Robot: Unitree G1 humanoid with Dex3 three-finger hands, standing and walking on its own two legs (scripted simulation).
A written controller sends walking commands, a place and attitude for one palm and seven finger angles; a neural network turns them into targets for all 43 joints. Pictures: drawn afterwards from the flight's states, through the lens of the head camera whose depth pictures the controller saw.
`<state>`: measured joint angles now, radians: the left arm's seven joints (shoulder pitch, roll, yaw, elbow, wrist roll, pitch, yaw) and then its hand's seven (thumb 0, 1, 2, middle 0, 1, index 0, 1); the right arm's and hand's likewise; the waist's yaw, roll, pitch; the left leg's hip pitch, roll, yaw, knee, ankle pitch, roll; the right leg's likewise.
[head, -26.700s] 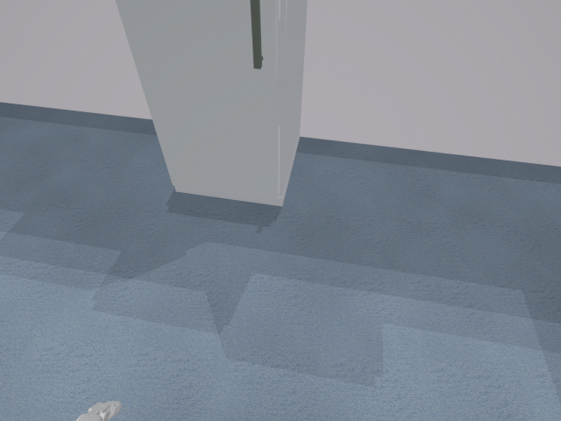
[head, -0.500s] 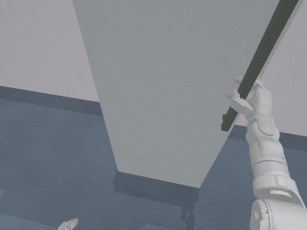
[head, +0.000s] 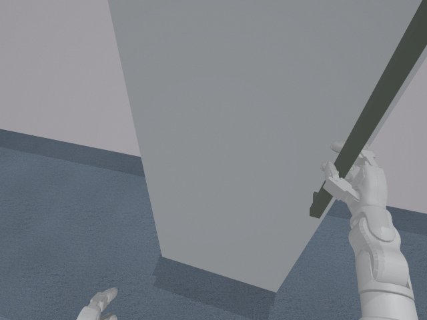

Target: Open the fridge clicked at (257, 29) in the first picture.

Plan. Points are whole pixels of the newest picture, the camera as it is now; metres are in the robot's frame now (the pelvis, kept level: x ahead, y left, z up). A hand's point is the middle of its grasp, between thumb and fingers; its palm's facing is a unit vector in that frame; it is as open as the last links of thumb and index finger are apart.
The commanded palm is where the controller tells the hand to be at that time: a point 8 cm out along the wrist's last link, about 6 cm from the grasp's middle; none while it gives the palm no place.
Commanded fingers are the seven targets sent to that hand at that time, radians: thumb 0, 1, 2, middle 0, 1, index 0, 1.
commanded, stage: walk backward, drawing the door open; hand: right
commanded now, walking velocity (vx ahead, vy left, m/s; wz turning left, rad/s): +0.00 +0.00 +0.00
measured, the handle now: (359, 125) +0.41 -0.21 +0.22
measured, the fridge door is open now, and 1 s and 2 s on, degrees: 4 43 82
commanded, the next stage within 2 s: stop walking and hold the door back in 1.74 s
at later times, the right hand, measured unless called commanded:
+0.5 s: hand (306, 244) +0.22 -0.11 +0.13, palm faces +0.20 +0.95 -0.22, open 6.4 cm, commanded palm +0.18 -0.15 +0.13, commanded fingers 0.00 -0.90 -0.90 0.45 1.40 0.45 1.40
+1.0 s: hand out of the picture +0.11 +0.02 +0.12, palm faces +0.34 +0.92 -0.18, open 6.9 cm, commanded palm +0.06 -0.02 +0.13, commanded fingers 0.00 -0.90 -0.90 0.45 1.40 0.45 1.40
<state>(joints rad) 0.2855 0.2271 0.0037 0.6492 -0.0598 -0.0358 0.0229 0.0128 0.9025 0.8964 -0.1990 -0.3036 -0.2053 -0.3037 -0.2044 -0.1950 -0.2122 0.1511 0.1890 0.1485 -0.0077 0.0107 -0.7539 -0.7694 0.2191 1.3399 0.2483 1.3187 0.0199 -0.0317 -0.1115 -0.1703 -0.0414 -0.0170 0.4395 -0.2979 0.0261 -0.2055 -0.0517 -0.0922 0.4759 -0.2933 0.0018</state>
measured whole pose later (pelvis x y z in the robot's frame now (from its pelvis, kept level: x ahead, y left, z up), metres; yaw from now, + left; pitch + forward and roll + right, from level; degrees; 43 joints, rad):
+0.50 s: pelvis -0.02 +0.04 -0.01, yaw -4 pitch +2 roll -2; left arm 0.13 0.19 -0.04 0.52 0.02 0.02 0.04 0.01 0.90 0.90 -0.20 -0.30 -0.21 -0.30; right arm 0.31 -0.16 0.00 -0.39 0.06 0.04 -0.10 -0.05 -0.60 -0.74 0.44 1.39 0.33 1.40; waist -0.01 -0.09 -0.04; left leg -0.21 -0.03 0.07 0.54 -0.37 0.05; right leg -0.25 -0.02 0.04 0.52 -0.27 0.05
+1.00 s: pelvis -0.12 +0.21 -0.03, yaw -21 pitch -3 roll +0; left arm 0.15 0.18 0.01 0.67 0.02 -0.08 0.08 0.02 0.90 0.90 -0.20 -0.30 -0.21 -0.30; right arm 0.11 -0.17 0.08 -0.37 0.00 0.03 -0.09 -0.05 -0.63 -0.71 0.43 1.37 0.22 1.34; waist 0.04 -0.04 0.10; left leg -0.37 0.03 0.00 0.70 -0.28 0.01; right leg -0.56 -0.06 0.07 0.92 -0.44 0.07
